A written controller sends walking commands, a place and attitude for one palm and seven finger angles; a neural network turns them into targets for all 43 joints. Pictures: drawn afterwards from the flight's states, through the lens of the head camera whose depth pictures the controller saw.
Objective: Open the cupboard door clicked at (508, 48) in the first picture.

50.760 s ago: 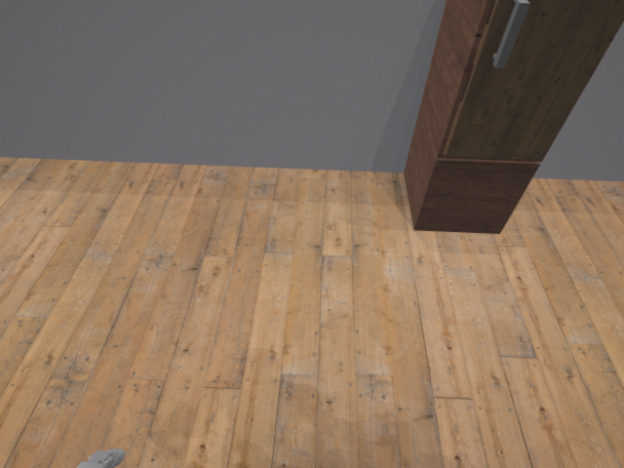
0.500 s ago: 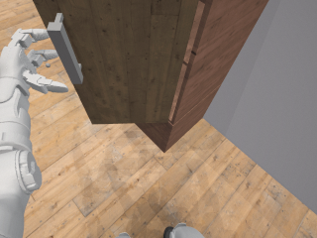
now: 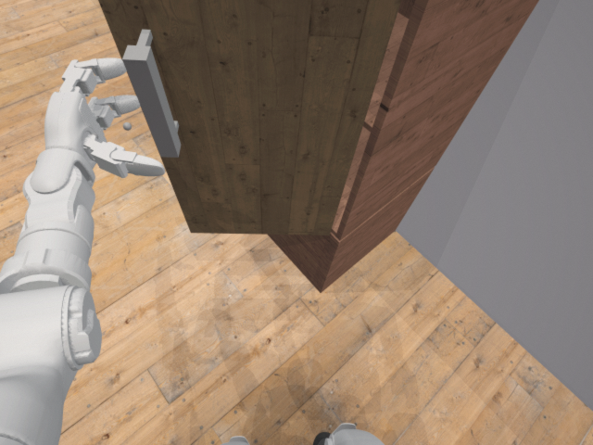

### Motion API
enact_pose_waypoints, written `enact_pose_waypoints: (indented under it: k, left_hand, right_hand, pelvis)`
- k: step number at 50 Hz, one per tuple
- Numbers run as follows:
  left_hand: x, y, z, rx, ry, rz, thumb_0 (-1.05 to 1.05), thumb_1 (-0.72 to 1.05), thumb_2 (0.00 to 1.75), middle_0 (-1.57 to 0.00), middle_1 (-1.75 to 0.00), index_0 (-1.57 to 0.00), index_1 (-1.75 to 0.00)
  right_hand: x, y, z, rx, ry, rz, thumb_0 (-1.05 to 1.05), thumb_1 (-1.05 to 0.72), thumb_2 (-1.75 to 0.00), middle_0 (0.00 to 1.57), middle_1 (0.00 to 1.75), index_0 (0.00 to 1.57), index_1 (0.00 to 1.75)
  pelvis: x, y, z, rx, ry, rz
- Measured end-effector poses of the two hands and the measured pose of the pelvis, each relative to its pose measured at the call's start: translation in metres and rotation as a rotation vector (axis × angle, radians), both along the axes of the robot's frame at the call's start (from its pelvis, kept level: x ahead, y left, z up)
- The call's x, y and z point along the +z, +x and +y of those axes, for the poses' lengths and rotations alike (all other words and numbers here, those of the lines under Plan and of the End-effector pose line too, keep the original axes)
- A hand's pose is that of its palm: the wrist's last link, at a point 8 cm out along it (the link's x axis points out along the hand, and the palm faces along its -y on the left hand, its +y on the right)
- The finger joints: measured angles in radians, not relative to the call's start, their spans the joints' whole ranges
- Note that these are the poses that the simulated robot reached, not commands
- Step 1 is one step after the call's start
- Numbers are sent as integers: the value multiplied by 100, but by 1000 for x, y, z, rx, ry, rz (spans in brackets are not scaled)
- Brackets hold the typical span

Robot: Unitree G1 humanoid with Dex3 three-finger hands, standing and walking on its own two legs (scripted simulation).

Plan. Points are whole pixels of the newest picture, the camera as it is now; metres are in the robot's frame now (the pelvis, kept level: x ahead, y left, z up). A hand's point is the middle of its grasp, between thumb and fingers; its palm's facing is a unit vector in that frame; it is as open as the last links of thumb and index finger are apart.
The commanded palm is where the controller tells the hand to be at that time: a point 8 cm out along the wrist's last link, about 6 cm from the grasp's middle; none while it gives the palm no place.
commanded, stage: slide the fingers in behind the handle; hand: left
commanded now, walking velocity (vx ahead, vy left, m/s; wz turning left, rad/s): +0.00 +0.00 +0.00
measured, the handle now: (159, 98) +0.55 +0.18 +0.11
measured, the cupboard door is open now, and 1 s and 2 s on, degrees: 50 50 50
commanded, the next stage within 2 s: move the hooked fingers beside the handle in 0.36 s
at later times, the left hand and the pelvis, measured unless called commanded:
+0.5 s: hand (133, 129) +0.49 +0.20 +0.11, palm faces +0.04 -1.00 -0.01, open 15.4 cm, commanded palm +0.48 +0.21 +0.11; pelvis -0.01 -0.01 +0.00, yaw +1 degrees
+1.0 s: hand (123, 121) +0.50 +0.22 +0.11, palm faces +0.01 -1.00 -0.01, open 14.6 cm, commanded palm +0.48 +0.23 +0.11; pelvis -0.01 -0.01 -0.01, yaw +0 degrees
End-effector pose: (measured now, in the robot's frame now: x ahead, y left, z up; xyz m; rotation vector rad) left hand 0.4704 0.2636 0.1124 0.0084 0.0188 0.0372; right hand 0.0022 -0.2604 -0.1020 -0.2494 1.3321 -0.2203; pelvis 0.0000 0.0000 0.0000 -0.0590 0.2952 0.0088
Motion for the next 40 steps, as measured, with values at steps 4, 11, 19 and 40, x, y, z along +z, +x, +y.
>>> enact_pose_waypoints:
  k: [4,11,19,40]
  left_hand:
    - [0,-2,-2,5,3,0,-1,-50,30,-12,-113,-9,-112]
    - [0,-5,-5,1,-5,-1,-1,-50,30,-14,-114,-5,-110]
    - [-1,-7,-9,2,-9,-4,-1,-50,30,-25,-118,-1,-110]
    - [1,1,0,-13,-3,7,-1,-50,30,-30,-120,-8,-116]
  right_hand:
    - [-2,2,1,13,6,-1,1,-91,-90,20,30,21,30]
    - [-4,6,2,26,14,-14,1,-91,-90,20,30,21,30]
    - [-5,5,-1,35,11,-29,1,-91,-90,20,30,21,30]
    - [0,-28,-11,1,-28,17,1,-91,-90,20,30,21,30]
  pelvis:
    - [0,-1,0,9,0,-3]
    - [-1,-2,-1,16,2,-7]
    - [-2,-7,-4,18,5,-5]
    - [-5,-17,-8,6,7,17]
